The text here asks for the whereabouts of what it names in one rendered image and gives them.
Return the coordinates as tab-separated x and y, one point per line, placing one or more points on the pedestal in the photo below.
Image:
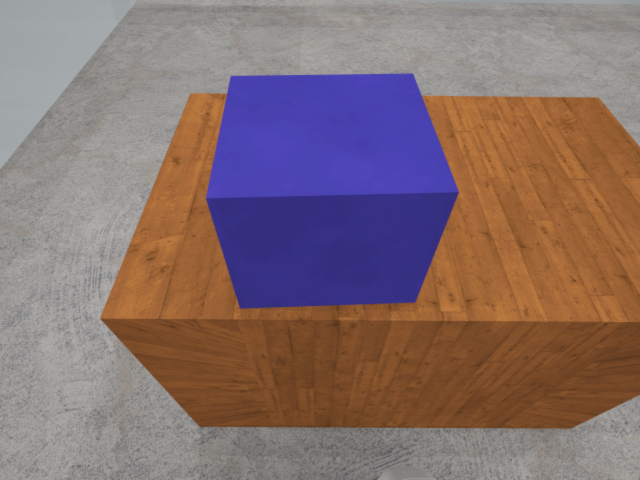
528	317

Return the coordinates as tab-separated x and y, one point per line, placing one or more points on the carton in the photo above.
328	189

